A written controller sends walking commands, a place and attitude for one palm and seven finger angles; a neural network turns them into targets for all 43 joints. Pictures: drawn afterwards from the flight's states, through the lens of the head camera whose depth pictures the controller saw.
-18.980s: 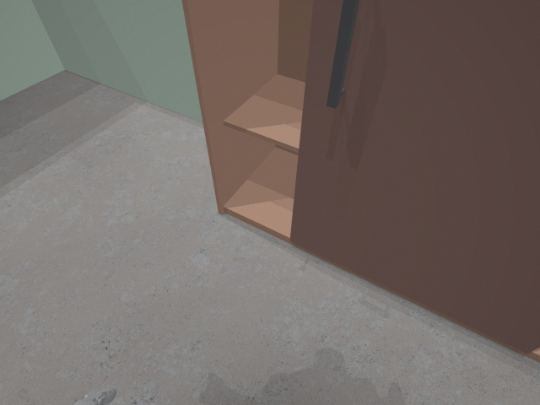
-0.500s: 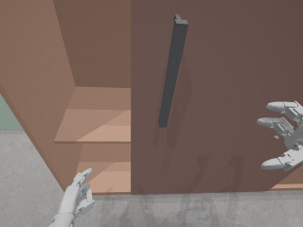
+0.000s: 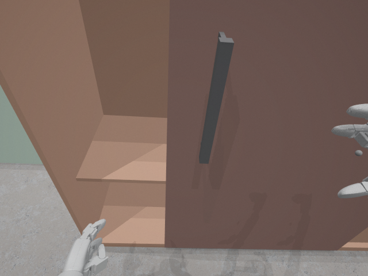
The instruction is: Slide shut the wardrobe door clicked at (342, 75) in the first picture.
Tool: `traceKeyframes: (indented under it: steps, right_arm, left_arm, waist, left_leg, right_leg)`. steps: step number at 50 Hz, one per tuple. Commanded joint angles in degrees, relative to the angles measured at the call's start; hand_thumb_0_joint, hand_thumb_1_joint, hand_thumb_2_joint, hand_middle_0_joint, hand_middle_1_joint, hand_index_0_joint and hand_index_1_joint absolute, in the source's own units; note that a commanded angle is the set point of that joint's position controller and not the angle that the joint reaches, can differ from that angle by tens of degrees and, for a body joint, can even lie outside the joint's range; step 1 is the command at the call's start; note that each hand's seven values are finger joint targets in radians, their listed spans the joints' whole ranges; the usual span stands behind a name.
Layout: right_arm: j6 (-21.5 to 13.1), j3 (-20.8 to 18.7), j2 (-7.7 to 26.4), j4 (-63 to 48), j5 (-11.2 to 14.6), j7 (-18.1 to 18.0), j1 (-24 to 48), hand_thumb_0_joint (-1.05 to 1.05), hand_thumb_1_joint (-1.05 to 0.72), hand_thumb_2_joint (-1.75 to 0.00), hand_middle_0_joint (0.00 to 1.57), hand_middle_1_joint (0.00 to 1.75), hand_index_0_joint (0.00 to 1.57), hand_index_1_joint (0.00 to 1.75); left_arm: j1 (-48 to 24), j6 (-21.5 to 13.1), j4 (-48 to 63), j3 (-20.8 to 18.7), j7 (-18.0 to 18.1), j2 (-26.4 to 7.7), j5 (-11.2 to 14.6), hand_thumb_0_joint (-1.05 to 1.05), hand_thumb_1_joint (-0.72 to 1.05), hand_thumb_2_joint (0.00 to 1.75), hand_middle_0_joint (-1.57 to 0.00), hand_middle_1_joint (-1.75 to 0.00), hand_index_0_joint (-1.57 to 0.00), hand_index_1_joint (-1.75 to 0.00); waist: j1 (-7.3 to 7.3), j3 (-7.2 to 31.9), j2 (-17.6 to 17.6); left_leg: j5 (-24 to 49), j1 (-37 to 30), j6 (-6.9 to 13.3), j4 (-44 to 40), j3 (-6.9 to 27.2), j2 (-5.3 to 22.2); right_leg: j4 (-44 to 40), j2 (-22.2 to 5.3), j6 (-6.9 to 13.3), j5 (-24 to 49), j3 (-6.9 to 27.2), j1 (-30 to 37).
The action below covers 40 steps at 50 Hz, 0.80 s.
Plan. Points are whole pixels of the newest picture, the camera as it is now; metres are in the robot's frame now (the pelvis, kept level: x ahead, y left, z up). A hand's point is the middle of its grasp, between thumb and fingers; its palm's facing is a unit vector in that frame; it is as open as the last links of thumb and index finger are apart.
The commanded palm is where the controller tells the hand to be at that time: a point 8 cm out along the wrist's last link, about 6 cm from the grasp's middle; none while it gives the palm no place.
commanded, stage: raise the hand with hooked fingers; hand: right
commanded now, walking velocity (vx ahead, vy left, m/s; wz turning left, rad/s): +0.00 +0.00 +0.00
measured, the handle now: (211, 106) +0.44 -0.05 +0.19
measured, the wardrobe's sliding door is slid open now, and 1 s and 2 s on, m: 0.37 0.37 0.37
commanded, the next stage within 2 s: move the hooked fingers beside the handle in 0.18 s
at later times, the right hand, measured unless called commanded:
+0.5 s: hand (358, 156) +0.27 -0.29 +0.22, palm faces +0.13 +0.99 -0.10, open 14.0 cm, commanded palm +0.23 -0.30 +0.22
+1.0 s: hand (301, 142) +0.29 -0.19 +0.22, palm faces +0.00 +1.00 -0.07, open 14.0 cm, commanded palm +0.28 -0.25 +0.22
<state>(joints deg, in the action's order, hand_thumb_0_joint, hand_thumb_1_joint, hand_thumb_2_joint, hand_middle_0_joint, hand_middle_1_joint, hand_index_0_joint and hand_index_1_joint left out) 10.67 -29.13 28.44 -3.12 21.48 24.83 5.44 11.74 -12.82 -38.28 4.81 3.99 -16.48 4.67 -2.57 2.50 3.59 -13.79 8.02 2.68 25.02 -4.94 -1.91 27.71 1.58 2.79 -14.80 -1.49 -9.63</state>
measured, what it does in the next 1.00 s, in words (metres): stands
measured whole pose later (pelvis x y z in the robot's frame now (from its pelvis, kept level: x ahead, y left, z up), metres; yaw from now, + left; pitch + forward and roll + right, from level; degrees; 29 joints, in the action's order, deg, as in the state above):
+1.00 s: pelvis -0.01 +0.01 +0.00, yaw -1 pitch -4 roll +0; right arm 13.4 -17.0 19.2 -4.3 18.3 15.4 12.1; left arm 9.3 -10.2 -39.6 4.5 4.3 -16.5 4.9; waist -3.0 0.3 4.3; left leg -13.6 8.0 3.2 25.0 -5.5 -1.7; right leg 26.2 1.8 2.2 -13.4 -0.8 -9.1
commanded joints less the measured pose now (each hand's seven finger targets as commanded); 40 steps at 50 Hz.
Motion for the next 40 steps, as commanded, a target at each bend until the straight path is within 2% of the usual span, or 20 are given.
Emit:
traceKeyframes:
  steps: [1, 3, 6, 10, 12, 14, 16, 17, 19, 21, 23, 25, 26, 27, 29, 31, 32, 36, 38, 40]
  right_arm:
    - [0.7, -7.1, 17.4, 5.4, 0.4, -2.2, 19.1, 0.0, 0.5, -0.3, 0.3, 1.2, 0.3, 1.2]
    - [3.3, -0.8, 14.2, 6.9, -1.0, -0.8, 21.4, 0.0, 0.5, -0.3, 0.3, 1.2, 0.3, 1.2]
    - [4.4, 4.8, 10.7, 2.9, -1.5, 1.4, 22.2, 0.0, 0.5, -0.3, 0.3, 1.2, 0.3, 1.2]
    - [-0.7, -7.4, 23.5, -15.0, 0.5, 2.3, 25.0, 0.0, 0.5, -0.3, 0.3, 1.2, 0.3, 1.2]
    - [-4.3, -12.8, 26.5, -17.5, 2.0, 0.5, 22.6, 0.0, 0.5, -0.3, 0.3, 1.2, 0.3, 1.2]
    - [-5.4, -13.9, 24.9, -12.6, 2.2, -1.1, 20.3, 0.0, 0.5, -0.3, 0.3, 1.2, 0.3, 1.2]
    - [-3.5, -11.7, 21.5, -3.1, 1.8, -1.9, 19.1, 0.0, 0.5, -0.3, 0.3, 1.2, 0.3, 1.2]
    - [-1.4, -8.4, 18.1, 1.6, 1.4, -1.7, 19.1, 0.0, 0.5, -0.3, 0.3, 1.2, 0.3, 1.2]
    - [2.4, -0.7, 12.3, 6.5, 0.5, -0.8, 20.7, 0.0, 0.5, -0.3, 0.3, 1.2, 0.3, 1.2]
    - [3.9, 5.9, 7.5, 6.5, -0.9, 0.1, 21.9, 0.0, 0.5, -0.3, 0.3, 1.2, 0.3, 1.2]
    - [4.1, 8.9, 7.0, 0.3, -1.2, 0.8, 25.6, 0.0, 0.5, -0.3, 0.3, 1.2, 0.3, 1.2]
    - [1.8, 5.8, 11.4, -10.3, -1.1, 0.5, 30.3, 0.0, 0.5, -0.3, 0.3, 1.2, 0.3, 1.2]
    - [-0.5, 5.4, 12.2, -15.2, -0.7, -0.4, 33.0, 0.0, 0.5, -0.3, 0.3, 1.2, 0.3, 1.2]
    - [-2.8, 0.9, 16.1, -20.1, -0.3, -1.9, 34.8, 0.0, 0.5, -0.3, 0.3, 1.2, 0.3, 1.2]
    - [-5.6, -3.0, 17.2, -20.0, 0.1, -4.8, 32.6, 0.0, 0.5, -0.3, 0.3, 1.2, 0.3, 1.2]
    - [-5.6, -7.5, 19.7, -12.5, -0.2, -7.8, 29.2, 0.0, 0.5, -0.3, 0.3, 1.2, 0.3, 1.2]
    - [-4.3, -7.4, 17.6, -7.9, -0.4, -8.7, 27.1, 0.0, 0.5, -0.3, 0.3, 1.2, 0.3, 1.2]
    - [5.8, 1.6, 7.8, 6.3, -2.2, -8.0, 20.0, 0.0, 0.5, -0.3, 0.3, 1.2, 0.3, 1.2]
    - [8.6, 6.5, 5.2, 5.5, -2.6, -6.3, 21.2, 0.0, 0.5, -0.3, 0.3, 1.2, 0.3, 1.2]
    - [8.6, 7.5, 4.8, -0.4, -2.3, -4.8, 22.0, 0.0, 0.5, -0.3, 0.3, 1.2, 0.3, 1.2]
  left_arm:
    - [-9.8, -2.5, 7.2, -2.6, 0.7, -7.1, 0.3, 0.0, 0.9, 0.9, -0.2, -0.3, -0.2, -0.3]
    - [-10.1, -2.1, 7.9, -2.6, 1.0, -7.6, 1.1, 0.0, 0.9, 0.9, -0.2, -0.3, -0.2, -0.3]
    - [-10.4, -2.1, 10.2, -2.6, 0.8, -7.4, 1.6, 0.0, 0.9, 0.9, -0.2, -0.3, -0.2, -0.3]
    - [-11.5, -2.7, 12.5, -2.5, 1.0, -7.0, 0.7, 0.0, 0.9, 0.9, -0.2, -0.3, -0.2, -0.3]
    - [-11.3, -3.2, 11.5, -2.0, 0.9, -6.2, -0.1, 0.0, 0.9, 0.9, -0.2, -0.3, -0.2, -0.3]
    - [-10.9, -3.5, 10.1, -1.8, 1.0, -5.7, -0.3, 0.0, 0.9, 0.9, -0.2, -0.3, -0.2, -0.3]
    - [-10.2, -3.1, 7.9, -2.3, 0.7, -6.1, -0.2, 0.0, 0.9, 0.9, -0.2, -0.3, -0.2, -0.3]
    - [-10.7, -2.7, 7.2, -2.2, 0.7, -6.4, 0.1, 0.0, 0.9, 0.9, -0.2, -0.3, -0.2, -0.3]
    - [-11.2, -2.3, 7.2, -2.1, 0.7, -6.9, 0.9, 0.0, 0.9, 0.9, -0.2, -0.3, -0.2, -0.3]
    - [-11.2, -2.1, 8.1, -2.3, 0.7, -7.0, 1.5, 0.0, 0.9, 0.9, -0.2, -0.3, -0.2, -0.3]
    - [-11.4, -2.4, 9.6, -2.4, 0.6, -7.1, 1.7, 0.0, 0.9, 0.9, -0.2, -0.3, -0.2, -0.3]
    - [-12.0, -3.0, 11.1, -2.5, 0.8, -6.8, 1.4, 0.0, 0.9, 0.9, -0.2, -0.3, -0.2, -0.3]
    - [-12.5, -3.2, 11.0, -1.9, 0.8, -6.0, 1.1, 0.0, 0.9, 0.9, -0.2, -0.3, -0.2, -0.3]
    - [-12.3, -3.7, 11.0, -2.3, 0.9, -6.2, 0.6, 0.0, 0.9, 0.9, -0.2, -0.3, -0.2, -0.3]
    - [-11.7, -4.1, 10.1, -1.9, 1.2, -5.6, -0.1, 0.0, 0.9, 0.9, -0.2, -0.3, -0.2, -0.3]
    - [-11.3, -3.5, 7.8, -2.2, 1.1, -5.6, -0.8, 0.0, 0.9, 0.9, -0.2, -0.3, -0.2, -0.3]
    - [-11.5, -2.9, 7.2, -2.2, 1.0, -5.4, -0.8, 0.0, 0.9, 0.9, -0.2, -0.3, -0.2, -0.3]
    - [-13.1, 0.5, 7.0, -2.3, 0.0, -5.9, 0.6, 0.0, 0.9, 0.9, -0.2, -0.3, -0.2, -0.3]
    - [-13.2, 1.3, 8.2, -2.3, -0.2, -6.4, 1.4, 0.0, 0.9, 0.9, -0.2, -0.3, -0.2, -0.3]
    - [-13.1, 1.2, 10.2, -2.7, -0.4, -6.6, 1.6, 0.0, 0.9, 0.9, -0.2, -0.3, -0.2, -0.3]
  waist:
    - [-0.39, -3.3, 3.5]
    - [0.93, -5.0, 3.9]
    - [1.25, 2.2, 1.6]
    - [-0.92, 20.5, -0.3]
    - [-1.57, 19.7, 0.9]
    - [-1.71, 14.6, 1.0]
    - [-1.3, 6.5, 1.5]
    - [-0.45, 0.4, 3.6]
    - [0.78, -4.5, 4.4]
    - [1.65, -4.4, 2.1]
    - [2.06, 2.5, 0.7]
    - [1.43, 11.8, 0.8]
    - [1.64, 13.6, 0.6]
    - [0.71, 18.6, 1.5]
    - [-0.3, 20.5, 1.6]
    - [-1.57, 16.6, 0.6]
    - [-1.57, 12.3, -0.5]
    - [-1.17, -0.4, -0.9]
    - [0.04, 0.2, -1.1]
    - [0.41, 6.7, -2.4]
  left_leg:
    - [5.9, 5.1, -0.2, -5.4, 3.3, 2.1]
    - [2.6, 7.5, -0.4, -5.3, 3.2, 2.3]
    - [3.5, 5.5, -0.6, -4.1, 3.9, 2.6]
    - [11.7, -3.8, -1.0, -2.3, 4.4, 2.4]
    - [12.5, -5.2, -0.8, -2.8, 3.7, 1.8]
    - [11.9, -3.1, -0.7, -3.3, 2.4, 1.3]
    - [9.2, 0.8, -0.5, -4.6, 2.8, 1.6]
    - [6.4, 4.1, -0.4, -5.3, 2.9, 1.9]
    - [2.0, 7.7, -0.3, -5.6, 3.5, 2.5]
    - [0.6, 8.1, -0.6, -5.4, 3.8, 2.6]
    - [1.4, 6.3, -0.9, -4.3, 3.7, 2.7]
    - [4.0, 3.1, -0.9, -3.6, 4.1, 2.7]
    - [4.9, 2.3, -0.9, -3.6, 4.0, 2.4]
    - [6.3, -0.2, -0.8, -3.6, 4.2, 2.4]
    - [9.5, -2.7, -0.9, -3.0, 3.3, 2.0]
    - [9.3, -3.4, -0.9, -4.0, 3.2, 1.9]
    - [10.4, -2.9, -0.7, -3.9, 2.8, 1.9]
    - [9.7, 1.5, -0.6, -4.9, 3.4, 2.8]
    - [9.6, 2.2, -1.0, -4.7, 3.6, 3.0]
    - [11.3, 1.1, -1.4, -3.6, 3.9, 3.0]
  right_leg:
    - [-5.3, -2.1, -1.4, 6.8, 5.8, -1.1]
    - [-5.8, -2.2, -1.4, 3.7, 6.1, -1.5]
    - [-4.6, -2.2, -1.0, 4.3, 6.5, 1.3]
    - [-2.2, -1.3, -0.4, 12.7, 6.5, 8.6]
    - [-2.8, -1.4, -0.6, 13.9, 6.2, 7.8]
    - [-4.0, -1.6, -0.8, 13.4, 6.3, 5.9]
    - [-4.6, -1.8, -1.1, 10.2, 6.1, 2.7]
    - [-5.3, -2.0, -1.3, 7.1, 5.9, 0.6]
    - [-6.2, -2.2, -1.6, 2.2, 6.6, -1.0]
    - [-5.8, -2.3, -1.4, 0.6, 6.5, -1.4]
    - [-5.1, -2.0, -0.8, 1.2, 7.2, 1.6]
    - [-3.9, -1.6, -0.6, 4.7, 7.6, 6.3]
    - [-3.4, -1.7, -0.6, 6.2, 7.5, 7.8]
    - [-3.4, -1.5, -0.7, 8.1, 7.9, 9.9]
    - [-3.9, -1.5, -1.1, 11.6, 7.5, 10.7]
    - [-4.6, -1.6, -1.2, 11.1, 6.6, 7.2]
    - [-5.3, -1.5, -1.1, 11.3, 6.3, 4.7]
    - [-6.1, -1.6, -1.5, 8.9, 4.7, -1.5]
    - [-5.7, -1.6, -1.2, 8.2, 4.7, -1.1]
    - [-4.2, -1.5, -0.7, 9.7, 4.7, 2.0]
